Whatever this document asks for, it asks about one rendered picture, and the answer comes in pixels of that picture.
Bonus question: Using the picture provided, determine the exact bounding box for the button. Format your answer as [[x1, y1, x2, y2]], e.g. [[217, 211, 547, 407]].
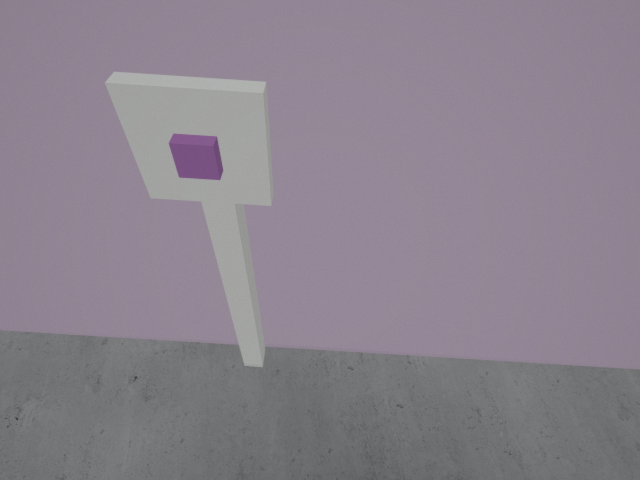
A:
[[169, 134, 223, 180]]

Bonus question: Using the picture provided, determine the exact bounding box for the panel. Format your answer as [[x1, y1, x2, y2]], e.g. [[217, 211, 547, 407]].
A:
[[105, 72, 274, 367]]

